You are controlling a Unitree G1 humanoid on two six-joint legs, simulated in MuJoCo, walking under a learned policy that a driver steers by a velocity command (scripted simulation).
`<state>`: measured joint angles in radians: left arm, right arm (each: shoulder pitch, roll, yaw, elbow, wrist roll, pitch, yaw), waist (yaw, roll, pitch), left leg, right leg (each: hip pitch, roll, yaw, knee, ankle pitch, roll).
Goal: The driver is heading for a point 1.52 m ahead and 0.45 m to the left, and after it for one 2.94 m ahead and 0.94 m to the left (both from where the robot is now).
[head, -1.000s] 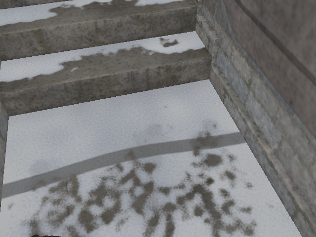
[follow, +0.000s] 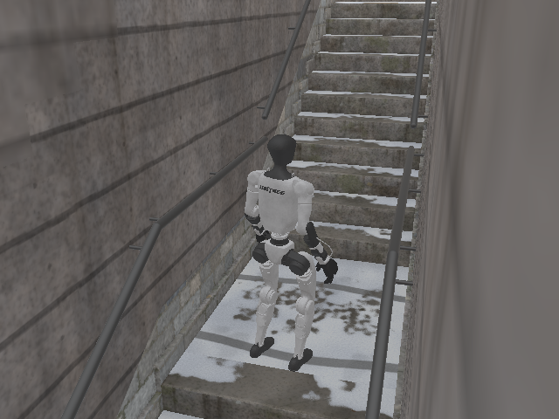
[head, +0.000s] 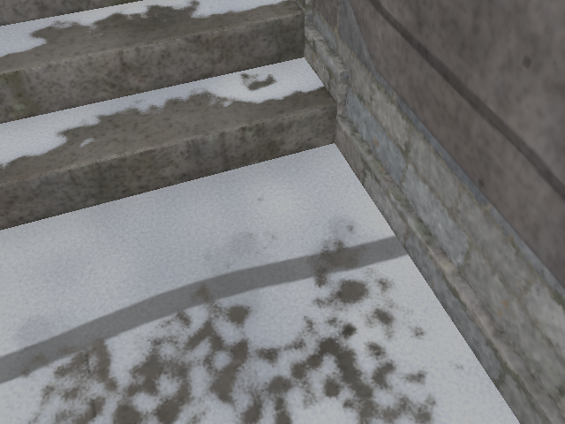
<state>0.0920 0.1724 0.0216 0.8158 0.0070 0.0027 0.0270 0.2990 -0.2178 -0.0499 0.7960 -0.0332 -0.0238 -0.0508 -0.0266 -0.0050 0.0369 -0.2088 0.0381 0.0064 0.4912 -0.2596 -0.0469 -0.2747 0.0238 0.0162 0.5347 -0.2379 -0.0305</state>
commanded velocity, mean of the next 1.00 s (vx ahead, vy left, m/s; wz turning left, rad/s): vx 0.00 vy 0.00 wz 0.00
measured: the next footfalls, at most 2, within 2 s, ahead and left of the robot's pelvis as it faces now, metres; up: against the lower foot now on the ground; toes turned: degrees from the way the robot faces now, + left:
right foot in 1.74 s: +0.14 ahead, -0.15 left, +0.00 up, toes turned -5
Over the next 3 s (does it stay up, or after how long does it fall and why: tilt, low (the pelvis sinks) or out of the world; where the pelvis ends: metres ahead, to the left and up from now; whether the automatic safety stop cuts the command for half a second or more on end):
stays up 1.06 0.25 0.00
